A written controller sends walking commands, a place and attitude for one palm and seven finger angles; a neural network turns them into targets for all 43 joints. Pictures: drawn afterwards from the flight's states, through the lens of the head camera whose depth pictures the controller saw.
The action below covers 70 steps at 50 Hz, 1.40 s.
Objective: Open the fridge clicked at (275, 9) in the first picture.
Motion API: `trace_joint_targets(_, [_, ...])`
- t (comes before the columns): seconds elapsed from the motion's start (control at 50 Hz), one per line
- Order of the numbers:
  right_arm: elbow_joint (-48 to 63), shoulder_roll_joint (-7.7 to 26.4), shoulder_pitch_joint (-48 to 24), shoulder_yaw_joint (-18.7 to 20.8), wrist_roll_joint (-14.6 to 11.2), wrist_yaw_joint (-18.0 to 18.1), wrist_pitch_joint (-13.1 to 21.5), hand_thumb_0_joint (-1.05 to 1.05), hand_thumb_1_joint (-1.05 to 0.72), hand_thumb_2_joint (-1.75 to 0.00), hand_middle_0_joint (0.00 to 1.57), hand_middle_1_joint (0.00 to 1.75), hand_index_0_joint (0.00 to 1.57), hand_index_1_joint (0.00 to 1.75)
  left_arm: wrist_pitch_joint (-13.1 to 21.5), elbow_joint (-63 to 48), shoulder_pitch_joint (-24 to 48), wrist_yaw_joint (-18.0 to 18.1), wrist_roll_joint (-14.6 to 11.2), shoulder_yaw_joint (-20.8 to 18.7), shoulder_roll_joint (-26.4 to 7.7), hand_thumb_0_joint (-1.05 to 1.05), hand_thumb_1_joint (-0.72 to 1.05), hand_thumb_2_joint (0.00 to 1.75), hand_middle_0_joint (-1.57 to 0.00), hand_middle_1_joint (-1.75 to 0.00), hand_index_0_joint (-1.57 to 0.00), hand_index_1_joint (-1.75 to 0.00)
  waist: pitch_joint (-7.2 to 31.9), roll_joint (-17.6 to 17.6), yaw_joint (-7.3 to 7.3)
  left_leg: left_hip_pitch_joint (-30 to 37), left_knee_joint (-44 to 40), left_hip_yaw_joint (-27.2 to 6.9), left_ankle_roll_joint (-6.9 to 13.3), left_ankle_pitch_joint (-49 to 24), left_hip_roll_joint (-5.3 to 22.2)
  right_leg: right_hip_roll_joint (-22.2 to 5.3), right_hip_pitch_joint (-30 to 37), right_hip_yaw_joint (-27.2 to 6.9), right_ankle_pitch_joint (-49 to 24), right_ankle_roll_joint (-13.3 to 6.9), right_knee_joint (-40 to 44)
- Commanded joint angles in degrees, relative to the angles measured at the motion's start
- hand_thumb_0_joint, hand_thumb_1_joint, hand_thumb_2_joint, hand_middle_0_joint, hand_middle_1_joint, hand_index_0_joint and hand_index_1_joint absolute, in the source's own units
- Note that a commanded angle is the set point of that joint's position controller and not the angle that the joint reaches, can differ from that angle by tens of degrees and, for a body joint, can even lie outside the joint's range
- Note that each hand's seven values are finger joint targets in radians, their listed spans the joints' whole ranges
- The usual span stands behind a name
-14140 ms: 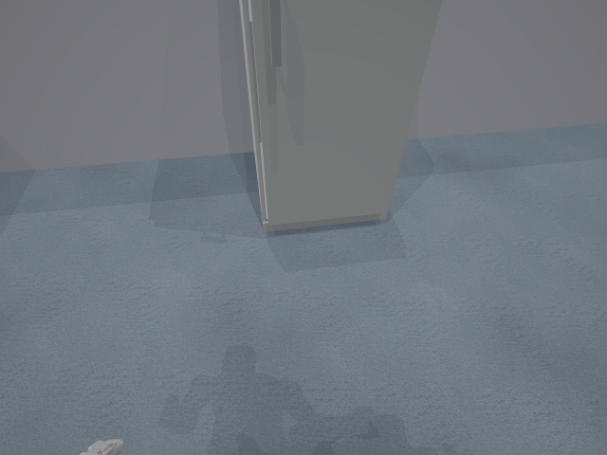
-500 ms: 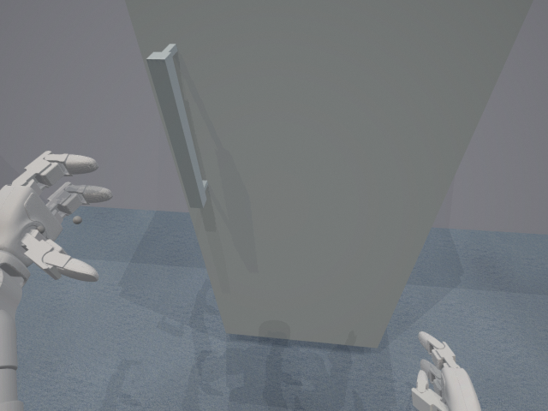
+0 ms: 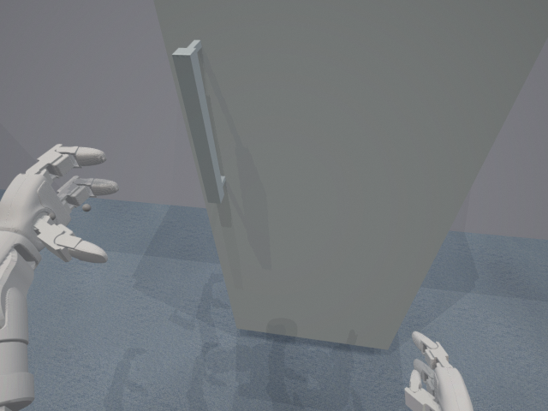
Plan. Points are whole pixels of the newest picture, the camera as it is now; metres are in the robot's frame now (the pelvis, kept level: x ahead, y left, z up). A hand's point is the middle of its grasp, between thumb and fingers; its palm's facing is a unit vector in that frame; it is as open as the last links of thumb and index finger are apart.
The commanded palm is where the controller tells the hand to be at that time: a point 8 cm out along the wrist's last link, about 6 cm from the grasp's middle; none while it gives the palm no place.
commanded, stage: move the hooked fingers beside the handle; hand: left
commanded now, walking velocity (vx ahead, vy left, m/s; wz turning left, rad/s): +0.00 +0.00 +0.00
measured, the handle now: (207, 130) +0.51 +0.18 +0.17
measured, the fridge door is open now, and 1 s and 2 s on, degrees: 0 0 0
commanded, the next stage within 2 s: none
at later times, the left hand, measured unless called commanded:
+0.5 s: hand (129, 175) +0.36 +0.25 +0.19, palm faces +0.01 -1.00 -0.05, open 14.0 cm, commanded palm +0.33 +0.30 +0.19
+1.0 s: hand (147, 154) +0.41 +0.24 +0.19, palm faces +0.00 -1.00 -0.04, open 14.0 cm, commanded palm +0.38 +0.29 +0.19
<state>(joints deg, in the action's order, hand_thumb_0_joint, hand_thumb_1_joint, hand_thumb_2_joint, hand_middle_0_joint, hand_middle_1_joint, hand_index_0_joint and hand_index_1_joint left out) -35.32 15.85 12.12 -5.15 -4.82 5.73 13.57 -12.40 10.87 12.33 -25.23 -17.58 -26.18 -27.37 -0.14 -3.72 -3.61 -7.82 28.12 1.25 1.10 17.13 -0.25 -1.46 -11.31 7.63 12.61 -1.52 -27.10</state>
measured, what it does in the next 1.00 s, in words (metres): stands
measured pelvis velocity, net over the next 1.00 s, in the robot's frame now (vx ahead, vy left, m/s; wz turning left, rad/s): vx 0.02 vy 0.00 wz -0.02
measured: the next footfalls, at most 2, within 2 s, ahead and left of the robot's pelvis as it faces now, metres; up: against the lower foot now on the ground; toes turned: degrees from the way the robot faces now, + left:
none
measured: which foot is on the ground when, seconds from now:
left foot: down 0.00-1.00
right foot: down 0.00-1.00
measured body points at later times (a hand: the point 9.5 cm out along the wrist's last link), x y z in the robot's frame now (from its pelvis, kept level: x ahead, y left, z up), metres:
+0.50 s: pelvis +0.01 +0.01 +0.00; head +0.01 -0.01 +0.45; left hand +0.35 +0.30 +0.19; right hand +0.17 -0.23 -0.08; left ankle -0.02 +0.11 -0.74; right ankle +0.03 -0.10 -0.74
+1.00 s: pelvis +0.02 +0.00 +0.00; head +0.03 -0.02 +0.45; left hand +0.40 +0.30 +0.19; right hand +0.16 -0.25 -0.09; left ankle -0.02 +0.11 -0.74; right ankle +0.03 -0.10 -0.74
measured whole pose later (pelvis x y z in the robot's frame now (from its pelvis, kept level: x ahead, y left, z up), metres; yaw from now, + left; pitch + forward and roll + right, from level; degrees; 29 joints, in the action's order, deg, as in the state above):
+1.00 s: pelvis +0.02 +0.00 +0.00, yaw -1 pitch +2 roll +0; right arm -36.2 16.9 15.4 -3.6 -4.5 5.9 9.1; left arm -6.4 32.2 31.6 -22.9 -13.5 -22.3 -28.3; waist 1.0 -2.6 0.1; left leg -11.0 27.2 2.0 1.0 17.7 0.0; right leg -1.1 -15.2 6.8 13.3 -1.6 -27.0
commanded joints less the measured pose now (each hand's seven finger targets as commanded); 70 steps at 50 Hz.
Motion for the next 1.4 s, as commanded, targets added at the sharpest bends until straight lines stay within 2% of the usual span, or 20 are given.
trace_joint_targets(0.0, [9.36, 6.60, -7.02, 2.66, -0.14, 1.47, 3.28, 0.00, -0.90, -0.90, 0.20, 0.30, 0.20, 0.30, 5.45, -13.33, 27.09, 0.23, -0.30, -2.27, -16.35, 0.00, -0.50, 0.30, -0.30, -1.20, -0.30, -1.20, 12.01, -1.55, 2.54, 1.60, -5.04, -4.32, 0.67, -9.60, -0.01, 0.44, 2.37, -4.40, -4.77, 0.04, 3.68])
trace_joint_targets(0.06, [8.91, 6.33, -6.83, 2.53, 0.23, 1.36, 3.20, 0.00, -0.90, -0.90, 0.20, 0.30, 0.20, 0.30, 7.34, -12.00, 27.20, 0.88, -0.78, -4.62, -17.95, 0.00, -0.50, 0.30, -0.30, -1.20, -0.30, -1.20, 14.30, -1.91, 1.87, 1.71, -5.16, -4.29, 0.43, -11.77, -0.05, 0.37, 4.68, -4.62, -7.16, -0.24, 3.50])
trace_joint_targets(0.14, [8.42, 6.72, -6.17, 2.62, 0.28, 0.88, 2.54, 0.00, -0.90, -0.90, 0.20, 0.30, 0.20, 0.30, 6.40, -4.55, 23.50, 1.32, -0.22, -5.28, -17.83, 0.00, -0.50, 0.30, -0.30, -1.20, -0.30, -1.20, 11.33, -1.10, 0.70, -1.02, -5.56, -3.90, 0.15, -13.28, 0.10, 0.22, 4.72, -4.11, -9.07, -0.67, 3.20])
trace_joint_targets(0.22, [9.20, 7.08, -6.01, 2.93, -0.24, 0.40, 1.85, 0.00, -0.90, -0.90, 0.20, 0.30, 0.20, 0.30, 4.17, -2.09, 24.81, 0.89, 0.67, -2.17, -15.28, 0.00, -0.50, 0.30, -0.30, -1.20, -0.30, -1.20, 9.58, -1.72, 1.53, -1.94, -5.53, -3.61, -0.02, -13.55, 0.35, -0.03, 2.78, -3.84, -9.74, -0.59, 2.69])
trace_joint_targets(0.28, [9.91, 7.05, -5.55, 3.15, -0.24, 0.33, 1.71, 0.00, -0.90, -0.90, 0.20, 0.30, 0.20, 0.30, 4.69, -4.91, 28.53, 0.99, 0.87, 0.09, -14.11, 0.00, -0.50, 0.30, -0.30, -1.20, -0.30, -1.20, 12.37, -0.72, 2.13, 0.02, -5.19, -4.08, 0.10, -14.56, 0.59, 0.27, 2.62, -3.79, -9.97, -0.57, 2.25])
trace_joint_targets(0.36, [9.67, 7.04, -4.74, 3.41, 0.27, 0.63, 1.87, 0.00, -0.90, -0.90, 0.20, 0.30, 0.20, 0.30, 7.36, -8.23, 31.81, 2.32, 0.58, -2.49, -16.61, 0.00, -0.50, 0.30, -0.30, -1.20, -0.30, -1.20, 17.58, -0.34, 1.90, 2.44, -4.73, -4.32, 0.07, -16.98, 0.49, 0.42, 4.49, -4.18, -11.80, -0.56, 2.00])
trace_joint_targets(0.42, [8.37, 7.16, -3.82, 3.49, 0.21, 1.02, 1.51, 0.00, -0.90, -0.90, 0.20, 0.30, 0.20, 0.30, 7.88, -3.30, 31.52, 3.51, 0.92, -4.81, -18.32, 0.00, -0.50, 0.30, -0.30, -1.20, -0.30, -1.20, 15.48, 0.78, 2.01, 0.60, -4.86, -3.67, 0.24, -15.82, 0.43, 0.30, 4.38, -4.20, -11.83, -0.41, 2.30])
trace_joint_targets(0.52, [8.24, 7.06, -3.75, 3.50, -0.01, 0.83, 0.93, 0.00, -0.90, -0.90, 0.20, 0.30, 0.20, 0.30, 6.70, -1.02, 33.10, 3.69, 2.23, -0.04, -14.23, 0.00, -0.50, 0.30, -0.30, -1.20, -0.30, -1.20, 13.81, -3.07, 2.56, 0.84, -4.95, -3.17, -0.02, -17.73, 0.46, -0.07, 3.25, -4.21, -13.49, -0.68, 2.14])
trace_joint_targets(0.58, [8.70, 7.18, -3.28, 3.70, 0.03, 0.50, 0.49, 0.00, -0.90, -0.90, 0.20, 0.30, 0.20, 0.30, 6.09, -0.56, 32.37, 3.12, 2.12, 0.27, -14.02, 0.00, -0.50, 0.30, -0.30, -1.20, -0.30, -1.20, 15.55, -0.67, 2.38, 1.17, -4.41, -3.20, 0.16, -20.05, 0.53, -0.03, 4.49, -4.25, -16.10, -0.65, 1.66])
trace_joint_targets(0.66, [8.16, 7.75, -2.58, 3.86, -0.05, 0.56, -0.40, 0.00, -0.90, -0.90, 0.20, 0.30, 0.20, 0.30, 6.18, 2.67, 34.39, 2.82, 1.52, -1.55, -16.09, 0.00, -0.50, 0.30, -0.30, -1.20, -0.30, -1.20, 15.36, 4.69, 2.95, -0.60, -4.04, -2.88, 0.71, -18.18, 0.59, 0.10, 4.61, -4.49, -16.58, -0.21, 1.66])
trace_joint_targets(0.76, [8.20, 7.42, -2.21, 3.71, -0.04, 0.75, -1.18, 0.00, -0.90, -0.90, 0.20, 0.30, 0.20, 0.30, 7.67, 3.29, 40.50, 3.60, 2.85, -0.84, -17.39, 0.00, -0.50, 0.30, -0.30, -1.20, -0.30, -1.20, 15.83, -2.17, 3.55, -0.10, -3.78, -2.37, 0.70, -18.28, 0.27, -0.26, 4.12, -5.27, -16.53, -0.53, 1.65])
trace_joint_targets(0.8, [8.11, 7.58, -1.29, 3.89, 0.09, 0.89, -1.33, 0.00, -0.90, -0.90, 0.20, 0.30, 0.20, 0.30, 8.66, 4.01, 41.11, 3.77, 3.39, -2.07, -19.52, 0.00, -0.50, 0.30, -0.30, -1.20, -0.30, -1.20, 17.96, -2.28, 3.58, 0.31, -3.35, -2.46, 0.79, -19.06, 0.17, -0.27, 5.10, -5.47, -17.37, -0.52, 1.44])
trace_joint_targets(0.88, [7.53, 7.69, -0.27, 4.02, -0.05, 1.09, -1.45, 0.00, -0.90, -0.90, 0.20, 0.30, 0.20, 0.30, 9.87, 6.36, 44.78, 2.52, 2.92, 1.74, -15.92, 0.00, -0.50, 0.30, -0.30, -1.20, -0.30, -1.20, 17.91, -0.75, 5.03, 1.08, -3.00, -2.51, 0.98, -19.65, 0.36, -0.01, 4.14, -5.22, -18.31, -0.40, 1.43])
trace_joint_targets(0.96, [7.15, 8.39, 0.87, 4.27, 0.05, 0.85, -2.03, 0.00, -0.90, -0.90, 0.20, 0.30, 0.20, 0.30, 9.49, 11.38, 42.33, 1.81, 2.68, 0.08, -17.30, 0.00, -0.50, 0.30, -0.30, -1.20, -0.30, -1.20, 18.51, 1.81, 4.26, -0.15, -3.00, -2.57, 0.93, -20.84, 0.44, -0.10, 4.92, -5.03, -19.82, -0.51, 0.84])
trace_joint_targets(1.04, [6.35, 9.12, 2.02, 4.51, -0.05, 0.58, -3.04, 0.00, -0.90, -0.90, 0.20, 0.30, 0.20, 0.30, 8.80, 17.12, 43.55, 2.19, 3.43, -0.29, -19.13, 0.00, -0.50, 0.30, -0.30, -1.20, -0.30, -1.20, 14.82, 3.18, 4.62, -3.82, -3.15, -2.34, 0.93, -17.25, 0.63, -0.33, 3.20, -5.15, -16.96, -0.47, 1.22])
trace_joint_targets(1.1, [7.13, 8.83, 2.34, 4.64, 0.11, 0.44, -3.16, 0.00, -0.90, -0.90, 0.20, 0.30, 0.20, 0.30, 10.41, 14.19, 48.12, 2.95, 4.17, 0.00, -19.77, 0.00, -0.50, 0.30, -0.30, -1.20, -0.30, -1.20, 18.23, -0.40, 4.84, -2.47, -2.87, -2.32, 0.99, -18.15, 0.34, -0.31, 3.78, -5.64, -17.50, -0.55, 0.80])
trace_joint_targets(1.16, [6.89, 8.78, 3.53, 4.63, 0.31, 0.50, -3.44, 0.00, -0.90, -0.90, 0.20, 0.30, 0.20, 0.30, 12.75, 13.75, 51.72, 3.69, 4.59, 0.84, -19.61, 0.00, -0.50, 0.30, -0.30, -1.20, -0.30, -1.20, 20.06, 0.07, 5.60, -1.06, -2.80, -2.80, 1.03, -19.50, 0.63, 0.18, 3.76, -5.44, -17.51, -0.60, 0.71])
trace_joint_targets(1.3, [4.99, 9.18, 5.75, 4.69, 0.37, 0.59, -3.79, 0.00, -0.90, -0.90, 0.20, 0.30, 0.20, 0.30, 13.86, 22.32, 53.06, 3.44, 5.30, 0.87, -20.09, 0.00, -0.50, 0.30, -0.30, -1.20, -0.30, -1.20, 18.43, -2.08, 5.96, -2.09, -2.81, -2.53, 0.91, -18.61, 0.60, 0.22, 2.25, -5.58, -17.09, -0.79, 1.07])
trace_joint_targets(1.34, [4.37, 9.77, 6.92, 4.93, 0.39, 0.49, -4.39, 0.00, -0.90, -0.90, 0.20, 0.30, 0.20, 0.30, 13.24, 27.23, 52.79, 3.16, 5.37, 2.18, -19.05, 0.00, -0.50, 0.30, -0.30, -1.20, -0.30, -1.20, 16.01, 2.42, 6.57, -4.54, -3.01, -2.35, 1.11, -16.89, 0.78, 0.19, 1.55, -5.13, -15.92, -0.65, 1.27])
trace_joint_targets(1.38, [4.48, 10.14, 7.27, 5.08, 0.34, 0.40, -4.67, 0.00, -0.90, -0.90, 0.20, 0.30, 0.20, 0.30, 13.25, 28.89, 53.54, 2.99, 5.83, 1.48, -20.24, 0.00, -0.50, 0.30, -0.30, -1.20, -0.30, -1.20, 16.68, 2.55, 6.46, -5.43, -3.12, -2.39, 1.12, -16.31, 0.71, 0.29, 1.58, -5.35, -15.80, -0.59, 0.95])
